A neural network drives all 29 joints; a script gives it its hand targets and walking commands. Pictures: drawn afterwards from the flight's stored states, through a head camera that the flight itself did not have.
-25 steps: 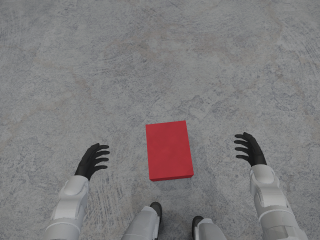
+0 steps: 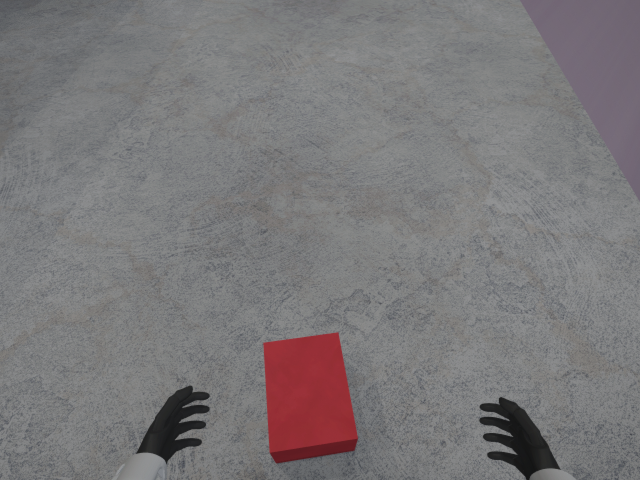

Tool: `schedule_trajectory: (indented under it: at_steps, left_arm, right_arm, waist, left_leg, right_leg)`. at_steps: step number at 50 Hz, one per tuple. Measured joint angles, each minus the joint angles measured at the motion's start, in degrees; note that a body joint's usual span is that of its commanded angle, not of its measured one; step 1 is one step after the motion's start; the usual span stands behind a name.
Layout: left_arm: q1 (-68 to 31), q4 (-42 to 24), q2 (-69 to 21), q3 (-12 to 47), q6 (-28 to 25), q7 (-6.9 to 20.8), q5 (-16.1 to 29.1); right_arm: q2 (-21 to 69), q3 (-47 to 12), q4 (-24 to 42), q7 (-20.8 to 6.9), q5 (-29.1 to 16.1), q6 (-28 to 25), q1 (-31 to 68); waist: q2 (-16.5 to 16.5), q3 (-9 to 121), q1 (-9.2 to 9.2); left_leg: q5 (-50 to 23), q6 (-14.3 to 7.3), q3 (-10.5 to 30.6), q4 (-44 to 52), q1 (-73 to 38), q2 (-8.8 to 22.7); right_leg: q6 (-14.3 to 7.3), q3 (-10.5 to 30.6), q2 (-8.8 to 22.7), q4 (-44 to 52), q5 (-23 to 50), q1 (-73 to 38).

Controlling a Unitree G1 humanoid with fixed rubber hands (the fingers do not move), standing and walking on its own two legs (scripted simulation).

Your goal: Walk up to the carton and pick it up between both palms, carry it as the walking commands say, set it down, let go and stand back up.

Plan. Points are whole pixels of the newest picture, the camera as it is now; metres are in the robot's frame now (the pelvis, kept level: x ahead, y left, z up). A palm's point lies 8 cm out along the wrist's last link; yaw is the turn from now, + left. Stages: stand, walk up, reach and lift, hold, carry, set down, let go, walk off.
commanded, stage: let go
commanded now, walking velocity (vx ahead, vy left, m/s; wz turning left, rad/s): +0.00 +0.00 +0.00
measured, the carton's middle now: (308, 395) +0.42 +0.08 -0.70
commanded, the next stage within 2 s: stand in 0.32 s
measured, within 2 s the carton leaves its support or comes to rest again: neither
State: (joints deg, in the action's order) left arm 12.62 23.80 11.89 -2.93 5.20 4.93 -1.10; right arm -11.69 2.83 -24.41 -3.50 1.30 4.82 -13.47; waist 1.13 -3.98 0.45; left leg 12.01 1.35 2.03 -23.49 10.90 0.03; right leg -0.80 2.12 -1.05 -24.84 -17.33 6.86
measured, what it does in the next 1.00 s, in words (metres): stands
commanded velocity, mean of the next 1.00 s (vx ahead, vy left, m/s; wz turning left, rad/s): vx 0.00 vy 0.00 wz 0.00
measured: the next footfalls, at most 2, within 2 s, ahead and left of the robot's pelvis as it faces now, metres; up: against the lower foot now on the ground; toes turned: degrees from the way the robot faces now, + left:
none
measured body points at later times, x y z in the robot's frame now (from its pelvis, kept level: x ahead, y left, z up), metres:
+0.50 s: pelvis +0.00 +0.01 -0.01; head +0.01 +0.03 +0.44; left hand +0.15 +0.29 -0.10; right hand +0.15 -0.27 -0.09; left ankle +0.01 +0.14 -0.74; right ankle -0.04 -0.11 -0.74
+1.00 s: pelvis +0.02 +0.03 +0.00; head +0.02 +0.05 +0.45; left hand +0.15 +0.32 -0.12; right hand +0.13 -0.27 -0.10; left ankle +0.01 +0.14 -0.74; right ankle -0.04 -0.11 -0.74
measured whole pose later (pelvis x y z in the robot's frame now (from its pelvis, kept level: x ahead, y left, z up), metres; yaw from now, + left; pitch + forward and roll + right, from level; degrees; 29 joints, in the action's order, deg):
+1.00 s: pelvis +0.02 +0.03 +0.00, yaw -1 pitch -1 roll +0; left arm 9.9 46.8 20.8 -1.1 0.6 -1.6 -2.0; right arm -18.7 1.7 -49.5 1.4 1.9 0.3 -8.7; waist 2.5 -1.1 -0.5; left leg 15.3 -1.2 0.1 -26.7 10.4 -1.4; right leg 1.7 3.9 0.5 -24.0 -18.2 4.9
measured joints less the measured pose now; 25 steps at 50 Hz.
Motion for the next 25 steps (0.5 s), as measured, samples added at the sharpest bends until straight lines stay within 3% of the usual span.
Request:
schedule_trajectory:
  at_steps: [16,20,25]
  left_arm:
    - [-0.6,-0.7,0.5,0.7,7.4,-2.7,0.7]
    - [-0.8,5.1,3.0,1.0,2.2,-4.9,-0.7]
    - [-0.5,10.8,6.2,-0.1,-1.9,-5.1,-1.2]
  right_arm:
    - [-1.1,-1.9,-1.5,1.1,-2.1,0.6,-0.1]
    - [-2.5,-2.0,-8.1,3.0,1.0,-1.1,1.4]
    - [-5.1,-0.6,-14.1,3.8,1.4,-2.9,1.7]
  waist:
    - [-0.3,1.5,-0.22]
    - [0.2,3.0,0.12]
    - [1.3,3.4,-0.19]
  left_leg:
    - [1.8,-0.5,1.1,-3.7,0.7,-0.8]
    - [2.9,-0.4,0.8,-6.0,3.1,-0.3]
    - [3.9,-0.8,0.1,-6.8,3.6,-0.2]
  right_leg:
    - [0.5,-1.2,0.6,-2.3,-1.6,-0.4]
    - [0.6,-0.8,0.1,-3.4,-2.0,1.6]
    - [0.8,-0.2,0.0,-3.4,-2.2,1.9]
